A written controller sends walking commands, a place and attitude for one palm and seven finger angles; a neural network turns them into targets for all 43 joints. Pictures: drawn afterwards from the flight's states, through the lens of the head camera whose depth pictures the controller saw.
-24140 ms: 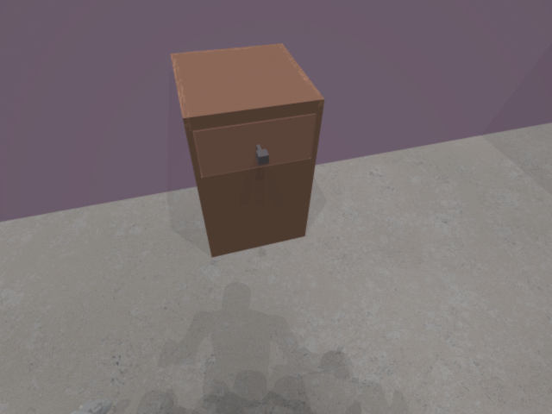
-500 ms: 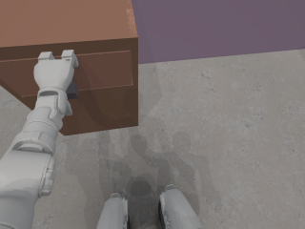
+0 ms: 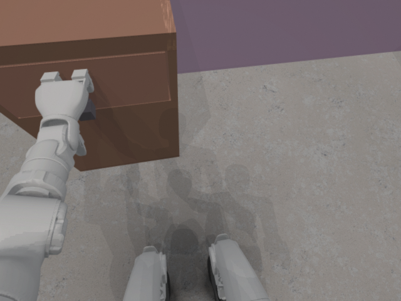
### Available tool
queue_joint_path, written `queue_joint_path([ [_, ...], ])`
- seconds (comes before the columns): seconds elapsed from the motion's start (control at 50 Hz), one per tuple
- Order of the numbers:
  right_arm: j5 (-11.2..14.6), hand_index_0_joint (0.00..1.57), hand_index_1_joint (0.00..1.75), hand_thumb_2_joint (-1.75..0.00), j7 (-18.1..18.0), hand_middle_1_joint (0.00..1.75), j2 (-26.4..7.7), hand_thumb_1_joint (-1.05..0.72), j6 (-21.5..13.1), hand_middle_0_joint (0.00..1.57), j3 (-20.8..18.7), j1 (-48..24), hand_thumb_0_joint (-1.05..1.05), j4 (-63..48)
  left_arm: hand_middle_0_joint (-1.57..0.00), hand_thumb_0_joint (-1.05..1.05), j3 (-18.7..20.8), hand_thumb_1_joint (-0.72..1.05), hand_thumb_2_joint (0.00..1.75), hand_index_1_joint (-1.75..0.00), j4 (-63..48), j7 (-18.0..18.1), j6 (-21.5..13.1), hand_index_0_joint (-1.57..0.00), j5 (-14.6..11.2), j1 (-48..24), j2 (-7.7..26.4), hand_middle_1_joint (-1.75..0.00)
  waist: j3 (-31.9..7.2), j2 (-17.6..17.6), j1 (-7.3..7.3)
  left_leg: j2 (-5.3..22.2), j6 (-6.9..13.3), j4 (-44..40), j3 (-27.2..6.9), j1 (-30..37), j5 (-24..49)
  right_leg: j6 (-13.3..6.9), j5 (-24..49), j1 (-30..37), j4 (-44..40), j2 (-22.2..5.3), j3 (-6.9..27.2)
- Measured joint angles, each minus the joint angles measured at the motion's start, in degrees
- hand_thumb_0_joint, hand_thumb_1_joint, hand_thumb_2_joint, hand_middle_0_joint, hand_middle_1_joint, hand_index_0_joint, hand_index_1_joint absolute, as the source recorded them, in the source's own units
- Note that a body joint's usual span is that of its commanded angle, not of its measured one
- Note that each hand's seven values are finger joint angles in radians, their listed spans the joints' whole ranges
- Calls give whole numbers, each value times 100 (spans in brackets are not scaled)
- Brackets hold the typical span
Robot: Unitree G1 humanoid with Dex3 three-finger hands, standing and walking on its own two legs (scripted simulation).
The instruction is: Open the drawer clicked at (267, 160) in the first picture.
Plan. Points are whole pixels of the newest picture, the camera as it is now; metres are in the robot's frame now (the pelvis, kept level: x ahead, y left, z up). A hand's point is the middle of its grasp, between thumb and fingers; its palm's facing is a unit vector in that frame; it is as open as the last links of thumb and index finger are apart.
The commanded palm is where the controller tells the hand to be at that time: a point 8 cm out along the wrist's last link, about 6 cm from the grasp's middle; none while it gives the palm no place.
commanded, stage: lower the fingers behind the handle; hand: left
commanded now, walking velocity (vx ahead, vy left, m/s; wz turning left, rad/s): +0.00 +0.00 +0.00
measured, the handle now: (85, 102) +0.56 +0.21 -0.07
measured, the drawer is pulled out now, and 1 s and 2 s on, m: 0.00 0.00 0.00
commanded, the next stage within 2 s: close the thumb around the handle in 1.20 s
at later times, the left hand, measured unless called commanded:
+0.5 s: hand (82, 111) +0.52 +0.21 -0.05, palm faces -0.06 +0.00 -1.00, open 13.8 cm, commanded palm +0.51 +0.20 -0.02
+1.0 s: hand (84, 119) +0.52 +0.22 -0.09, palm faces +0.00 +0.00 -1.00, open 13.7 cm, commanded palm +0.51 +0.19 -0.04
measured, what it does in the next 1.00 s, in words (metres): stands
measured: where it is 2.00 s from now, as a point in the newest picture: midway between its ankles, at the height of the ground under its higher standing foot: (191, 300)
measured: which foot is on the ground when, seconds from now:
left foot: down 0.00-1.00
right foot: down 0.00-1.00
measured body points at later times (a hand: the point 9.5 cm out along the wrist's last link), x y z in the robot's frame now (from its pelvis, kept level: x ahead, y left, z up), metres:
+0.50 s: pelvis +0.00 +0.00 -0.02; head +0.17 +0.01 +0.40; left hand +0.52 +0.21 +0.00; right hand +0.02 -0.27 -0.15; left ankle +0.02 +0.11 -0.61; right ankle +0.05 -0.12 -0.61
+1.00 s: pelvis -0.02 +0.00 -0.05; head +0.18 +0.01 +0.35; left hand +0.52 +0.21 -0.03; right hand +0.00 -0.26 -0.18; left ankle +0.02 +0.11 -0.61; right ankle +0.05 -0.12 -0.61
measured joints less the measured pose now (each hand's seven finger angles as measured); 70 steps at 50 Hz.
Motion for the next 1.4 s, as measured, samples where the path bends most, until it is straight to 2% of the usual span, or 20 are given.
queue_joint_path([
  [0.12, -69, 20, 30, -90, 36, 30, 38, -91, -55, 20, -99, -6, 1, 169, -32, 0, 110, -49, 30, -121, -448, 282, -306, -32, 140, 101, -27, -120, -27, -1, 38, -27, -14, 336, -72, -407, -115, 1, -120, -367, 295, -21, -80],
  [0.2, -104, 20, 30, -90, 112, 30, 77, -91, -9, 20, -103, -77, 1, 246, -35, 0, 145, -49, 30, -121, -448, 624, -144, -32, 150, 8, -132, -123, -26, 2, 49, -26, -17, 452, -101, -508, -170, -1, -168, -453, 387, -18, -111],
  [0.28, -99, 20, 30, -90, 185, 30, 112, -91, 47, 20, -57, -170, 1, 257, -36, 0, 110, -49, 30, -123, -321, 769, 156, -35, 114, -67, -253, -124, -23, 19, 43, -17, -16, 458, -104, -473, -182, -2, -174, -418, 387, -9, -114],
  [0.36, -64, 20, 30, -90, 195, 30, 130, -91, 64, 20, 35, -249, 1, 194, -35, 0, 41, -49, 30, -126, -106, 671, 437, -35, 48, -192, -285, -123, -3, 36, -4, -3, -10, 397, -86, -376, -157, -3, -142, -334, 334, 4, -96],
  [0.44, -36, 20, 30, -90, 155, 30, 116, -91, 39, 20, 113, -253, 1, 106, -34, 0, 3, -49, 30, -124, 39, 459, 491, -33, -1, -243, -229, -122, -27, 37, -41, 12, -7, 371, -52, -331, -138, -2, -118, -311, 327, 18, -63],
  [0.66, -32, 20, 30, -90, 80, 30, -16, -91, -74, 20, 64, -147, 1, -5, -31, 0, 44, -49, 30, -123, 50, 117, 114, -31, 52, -241, 94, -120, -62, 19, -34, 14, -4, 849, -27, -841, -232, 4, -197, -841, 811, 28, -55],
  [0.72, -48, 20, 30, -90, 86, 30, -18, -91, -114, 20, 1, -123, 1, 24, -31, 0, 108, -49, 30, -122, -219, 134, -64, -30, 101, -118, 92, -120, -50, 14, -3, 5, -5, 1024, -39, -1069, -265, 9, -227, -1060, 973, 23, -72],
  [0.8, -81, 20, 30, -90, 113, 30, 22, -91, -125, 20, -52, -135, 1, 151, -32, 0, 235, -49, 30, -121, -527, 376, -189, -30, 172, -69, 78, -120, -49, -1, 42, -9, -14, 1207, -70, -1278, -310, 11, -274, -1252, 1138, 11, -108],
  [0.86, -90, 20, 30, -90, 157, 30, 59, -91, -123, 20, -57, -178, 1, 234, -32, 0, 155, -49, 30, -121, -430, 592, -45, -31, 212, -193, 63, -120, -40, 14, 44, -23, -22, 1297, -109, -1365, -332, 7, -301, -1319, 1211, -1, -148],
  [0.94, -74, 20, 30, -90, 201, 30, 118, -91, -114, 20, -23, -253, 1, 259, -32, 0, 123, -49, 30, -121, -330, 637, 261, -32, 129, -311, 12, -120, -2, 39, 17, -22, -28, 1285, -133, -1351, -323, 4, -289, -1293, 1182, 0, -171],
  [1.0, -48, 20, 30, -90, 202, 30, 155, -91, -115, 20, 31, -272, 1, 245, -32, 0, 51, -49, 30, -123, -245, 510, 474, -33, 35, -377, -43, -121, 5, 50, -1, -17, -27, 1187, -135, -1253, -292, -2, -260, -1195, 1086, 3, -170],
  [1.08, -23, 20, 30, -90, 164, 30, 177, -91, -129, 20, 106, -240, 1, 186, -32, 0, -2, -49, 30, -124, -120, 233, 584, -34, -26, -407, -23, -120, -25, 52, -49, -1, -31, 1047, -127, -1098, -265, -13, -230, -1050, 956, 16, -159],
  [1.24, -36, 20, 30, -90, 91, 30, 88, -91, -161, 20, 102, -84, 1, 92, -32, 0, 24, -49, 30, -121, -182, -61, 189, -33, 2, -245, 149, -120, -83, 45, -51, 22, -38, 1043, -118, -1034, -316, -27, -273, -1003, 961, 38, -151],
  [1.32, -57, 20, 30, -90, 91, 30, 43, -91, -151, 20, 42, -77, 1, 99, -31, 0, 114, -49, 30, -121, -352, -5, -48, -32, 47, -138, 175, -120, -64, 21, -16, 29, -30, 1141, -99, -1132, -364, -19, -312, -1111, 1062, 46, -136],
  [1.4, -74, 20, 30, -90, 119, 30, 21, -91, -117, 20, -10, -102, 1, 126, -34, 0, 250, -46, 31, -121, -605, 221, -162, -33, 85, -37, 122, -122, -61, 12, 44, 23, -22, 1225, -92, -1231, -398, -9, -345, -1210, 1144, 41, -132],
])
